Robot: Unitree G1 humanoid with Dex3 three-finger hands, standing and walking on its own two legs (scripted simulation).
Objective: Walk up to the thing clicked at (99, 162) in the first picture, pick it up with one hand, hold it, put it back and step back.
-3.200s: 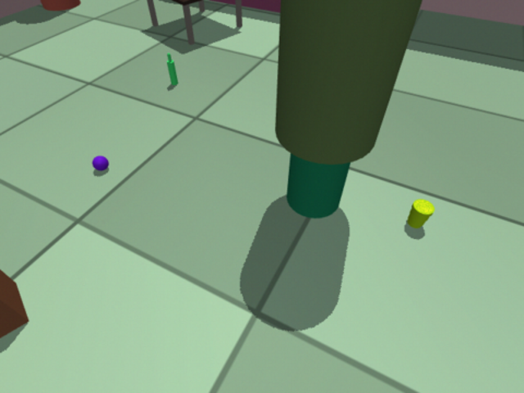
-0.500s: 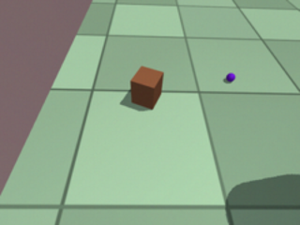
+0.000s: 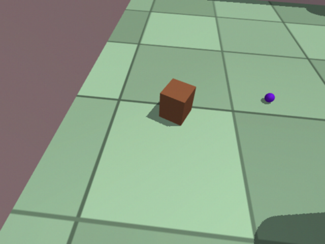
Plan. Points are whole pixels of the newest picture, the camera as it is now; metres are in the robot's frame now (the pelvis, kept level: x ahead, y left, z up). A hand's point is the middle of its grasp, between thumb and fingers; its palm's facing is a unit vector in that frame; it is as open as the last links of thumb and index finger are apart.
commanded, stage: walk up
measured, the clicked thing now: (269, 97) +1.42 -0.99 -0.71
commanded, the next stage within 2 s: stand in 0.66 s
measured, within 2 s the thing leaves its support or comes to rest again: neither
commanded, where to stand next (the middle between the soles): +0.08 -0.04 m, yaw -1 degrees
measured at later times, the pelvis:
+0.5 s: pelvis +0.01 -0.01 +0.02, yaw +1 degrees
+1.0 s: pelvis +0.01 -0.02 +0.03, yaw +0 degrees
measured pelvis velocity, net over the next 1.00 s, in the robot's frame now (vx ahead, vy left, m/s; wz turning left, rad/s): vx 0.01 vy -0.02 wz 0.00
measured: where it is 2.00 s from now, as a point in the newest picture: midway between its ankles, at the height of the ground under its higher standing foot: outside the picture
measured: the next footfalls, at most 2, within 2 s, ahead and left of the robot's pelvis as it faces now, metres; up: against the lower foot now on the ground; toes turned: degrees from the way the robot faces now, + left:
none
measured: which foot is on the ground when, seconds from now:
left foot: down 0.00-1.00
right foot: down 0.00-1.00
